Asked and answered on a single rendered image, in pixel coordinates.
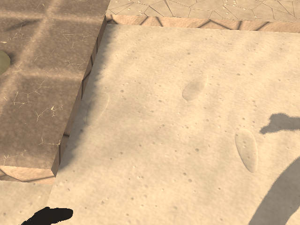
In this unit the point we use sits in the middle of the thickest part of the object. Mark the left robot hand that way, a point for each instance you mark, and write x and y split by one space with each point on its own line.
48 216

